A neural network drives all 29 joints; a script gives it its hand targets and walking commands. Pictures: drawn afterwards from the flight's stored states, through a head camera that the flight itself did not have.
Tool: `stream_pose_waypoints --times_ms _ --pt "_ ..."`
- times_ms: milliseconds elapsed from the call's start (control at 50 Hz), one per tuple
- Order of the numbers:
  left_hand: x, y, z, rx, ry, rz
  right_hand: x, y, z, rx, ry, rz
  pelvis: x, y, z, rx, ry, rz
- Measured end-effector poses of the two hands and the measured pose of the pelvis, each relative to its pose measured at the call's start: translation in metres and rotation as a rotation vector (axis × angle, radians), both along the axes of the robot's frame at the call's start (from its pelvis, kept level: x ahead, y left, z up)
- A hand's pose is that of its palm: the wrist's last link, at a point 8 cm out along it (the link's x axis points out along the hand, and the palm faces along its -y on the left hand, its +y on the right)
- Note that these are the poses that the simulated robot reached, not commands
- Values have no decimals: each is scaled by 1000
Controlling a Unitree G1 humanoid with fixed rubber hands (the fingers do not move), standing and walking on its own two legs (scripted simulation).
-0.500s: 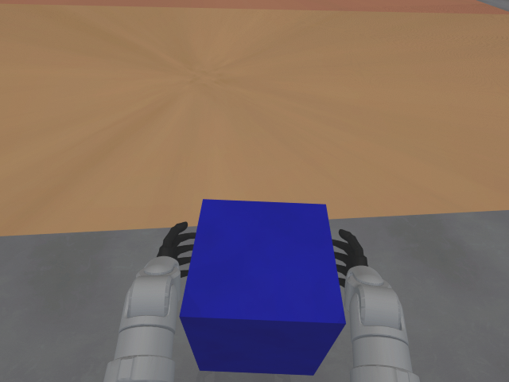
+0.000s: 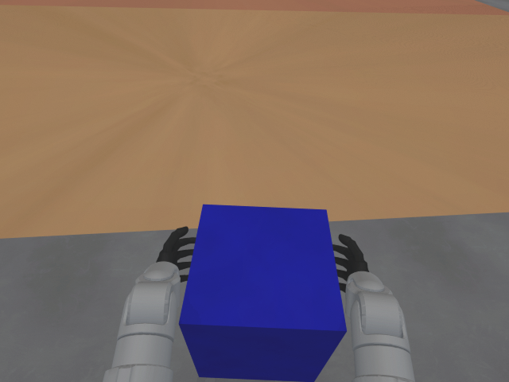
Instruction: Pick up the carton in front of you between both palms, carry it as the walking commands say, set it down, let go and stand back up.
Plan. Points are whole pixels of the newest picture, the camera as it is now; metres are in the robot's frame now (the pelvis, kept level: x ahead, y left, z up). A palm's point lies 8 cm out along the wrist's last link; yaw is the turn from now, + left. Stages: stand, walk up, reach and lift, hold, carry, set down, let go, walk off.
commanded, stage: hold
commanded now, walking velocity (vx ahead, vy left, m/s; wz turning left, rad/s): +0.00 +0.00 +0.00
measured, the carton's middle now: (260, 296) +0.29 +0.00 -0.03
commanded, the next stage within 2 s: carry in 0.38 s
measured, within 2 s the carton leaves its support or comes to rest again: neither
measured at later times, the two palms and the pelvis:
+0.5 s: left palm (169, 265) +0.29 +0.15 +0.05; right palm (356, 274) +0.29 -0.15 +0.05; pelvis +0.01 +0.00 +0.00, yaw -1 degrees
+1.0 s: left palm (188, 186) +0.46 +0.15 +0.07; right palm (341, 196) +0.45 -0.15 +0.07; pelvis +0.19 +0.00 -0.01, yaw -3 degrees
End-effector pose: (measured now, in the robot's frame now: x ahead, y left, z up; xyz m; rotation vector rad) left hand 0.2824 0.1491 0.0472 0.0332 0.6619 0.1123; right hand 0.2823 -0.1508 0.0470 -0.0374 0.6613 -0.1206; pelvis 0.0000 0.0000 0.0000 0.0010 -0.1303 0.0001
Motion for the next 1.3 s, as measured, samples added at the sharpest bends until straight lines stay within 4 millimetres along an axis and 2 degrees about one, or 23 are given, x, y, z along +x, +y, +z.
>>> stream_pose_waypoints --times_ms 360,420,520,600,700,780,860,920,1040,1120,1180,1240,1300 --pt "-3 0 -1 -4 -1 3 -2 0 0 3 -1 -2 -3 0 -1 0 -3 1" --pt "0 0 -1 -8 -3 5 -1 0 0 7 -3 -6 -2 0 -3 0 42 -4" --pt "11 -1 8 -18 -35 10 10 -1 8 20 -35 -20 9 0 -5 1 121 -12" --pt "28 -4 18 -32 -63 12 24 -4 17 35 -64 -39 27 -1 -11 4 162 -19" --pt "60 -14 24 -32 -43 -1 50 -13 21 43 -44 -65 61 -7 -19 10 202 -29" --pt "84 -22 17 -55 -9 16 74 -21 15 48 -11 -71 91 -11 -26 -3 231 -1" --pt "104 -10 9 -64 53 50 105 -10 12 70 52 -64 125 -8 -21 21 243 14" --pt "128 1 10 -78 49 72 134 2 15 62 48 -49 154 -1 -21 36 237 -31" --pt "203 -7 33 -83 52 28 190 -6 33 66 48 -100 214 2 -4 -19 249 -43" --pt "255 -21 36 -90 31 6 237 -20 39 66 25 -125 261 -7 -4 -30 245 -29" --pt "294 -31 29 -83 19 9 279 -30 32 73 14 -120 302 -18 -14 -28 228 -20" --pt "333 -40 17 -70 5 32 326 -39 17 84 3 -94 348 -33 -31 -27 194 -2" --pt "365 -44 6 -57 55 63 367 -43 3 94 55 -65 382 -45 -31 -28 191 16"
